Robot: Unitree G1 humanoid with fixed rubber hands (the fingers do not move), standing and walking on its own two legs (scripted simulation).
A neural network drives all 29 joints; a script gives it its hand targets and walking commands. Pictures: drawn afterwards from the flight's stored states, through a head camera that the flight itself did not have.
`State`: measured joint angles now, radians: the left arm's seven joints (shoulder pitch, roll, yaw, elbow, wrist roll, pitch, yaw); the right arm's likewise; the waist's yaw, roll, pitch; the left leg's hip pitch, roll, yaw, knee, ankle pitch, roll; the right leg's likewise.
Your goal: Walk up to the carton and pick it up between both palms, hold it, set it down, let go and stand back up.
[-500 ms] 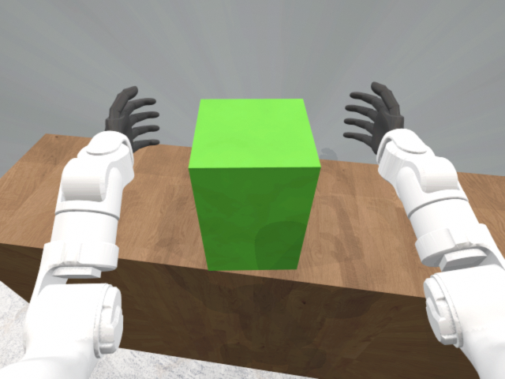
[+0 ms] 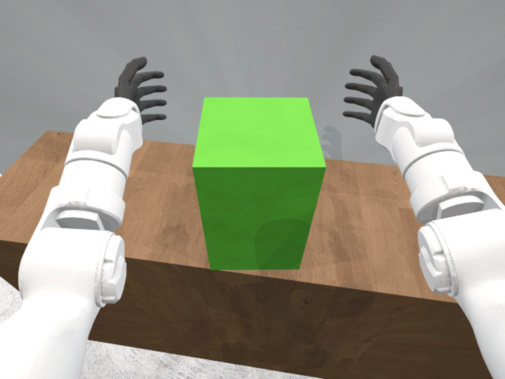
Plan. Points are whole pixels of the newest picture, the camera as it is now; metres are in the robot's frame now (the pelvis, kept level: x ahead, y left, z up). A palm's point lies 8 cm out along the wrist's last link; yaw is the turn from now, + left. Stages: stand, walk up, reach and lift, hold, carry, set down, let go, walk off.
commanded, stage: reach and lift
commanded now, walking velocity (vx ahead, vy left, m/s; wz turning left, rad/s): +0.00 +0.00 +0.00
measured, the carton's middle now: (255, 190) +0.44 +0.00 +0.06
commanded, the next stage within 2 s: none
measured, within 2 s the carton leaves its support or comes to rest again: neither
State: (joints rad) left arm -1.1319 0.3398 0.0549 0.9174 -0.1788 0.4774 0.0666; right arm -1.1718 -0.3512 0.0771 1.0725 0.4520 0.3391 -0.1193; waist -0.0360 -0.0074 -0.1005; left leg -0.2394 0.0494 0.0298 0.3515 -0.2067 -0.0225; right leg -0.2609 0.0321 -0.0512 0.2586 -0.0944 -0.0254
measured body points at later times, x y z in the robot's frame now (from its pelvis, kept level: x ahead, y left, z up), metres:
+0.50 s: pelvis -0.01 +0.00 -0.01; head +0.02 +0.00 +0.44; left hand +0.46 +0.17 +0.12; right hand +0.45 -0.18 +0.13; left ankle -0.02 +0.13 -0.75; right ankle +0.02 -0.10 -0.75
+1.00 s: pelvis -0.01 +0.00 -0.01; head +0.03 +0.01 +0.44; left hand +0.46 +0.13 +0.11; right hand +0.45 -0.14 +0.11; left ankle -0.02 +0.13 -0.75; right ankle +0.02 -0.10 -0.75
